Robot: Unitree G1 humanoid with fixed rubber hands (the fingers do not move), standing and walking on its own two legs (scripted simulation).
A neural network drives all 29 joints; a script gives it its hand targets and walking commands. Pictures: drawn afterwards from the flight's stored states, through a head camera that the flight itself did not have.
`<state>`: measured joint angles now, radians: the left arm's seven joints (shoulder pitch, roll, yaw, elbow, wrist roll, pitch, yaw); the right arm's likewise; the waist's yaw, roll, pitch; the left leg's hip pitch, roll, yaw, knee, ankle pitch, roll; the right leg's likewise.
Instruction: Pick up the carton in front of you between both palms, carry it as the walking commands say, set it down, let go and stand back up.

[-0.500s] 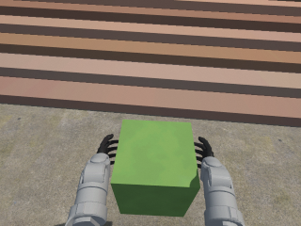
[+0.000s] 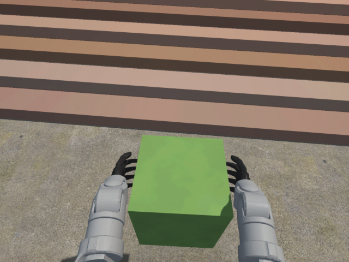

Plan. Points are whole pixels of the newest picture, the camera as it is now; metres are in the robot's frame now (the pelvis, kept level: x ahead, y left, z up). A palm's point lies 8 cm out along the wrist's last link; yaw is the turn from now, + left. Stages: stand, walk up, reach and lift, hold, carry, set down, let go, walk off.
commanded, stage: reach and lift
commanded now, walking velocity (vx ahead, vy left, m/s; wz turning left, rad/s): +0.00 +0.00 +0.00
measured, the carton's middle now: (179, 194) +0.30 +0.00 -0.05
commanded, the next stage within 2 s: hold in 0.30 s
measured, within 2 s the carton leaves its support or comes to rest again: neither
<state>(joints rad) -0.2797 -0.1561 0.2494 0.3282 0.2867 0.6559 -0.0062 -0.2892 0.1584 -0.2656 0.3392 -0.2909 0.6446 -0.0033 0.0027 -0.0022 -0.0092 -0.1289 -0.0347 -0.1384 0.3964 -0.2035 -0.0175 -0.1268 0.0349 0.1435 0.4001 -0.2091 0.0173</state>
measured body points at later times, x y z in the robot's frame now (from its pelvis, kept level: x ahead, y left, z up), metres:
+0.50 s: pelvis +0.00 +0.00 +0.00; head -0.05 +0.00 +0.45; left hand +0.30 +0.15 +0.04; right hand +0.30 -0.15 +0.05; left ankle +0.01 +0.13 -0.74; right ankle +0.01 -0.13 -0.74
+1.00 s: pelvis -0.01 +0.00 +0.00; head -0.05 +0.00 +0.45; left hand +0.30 +0.15 +0.04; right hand +0.30 -0.15 +0.04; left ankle +0.01 +0.13 -0.74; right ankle +0.01 -0.13 -0.74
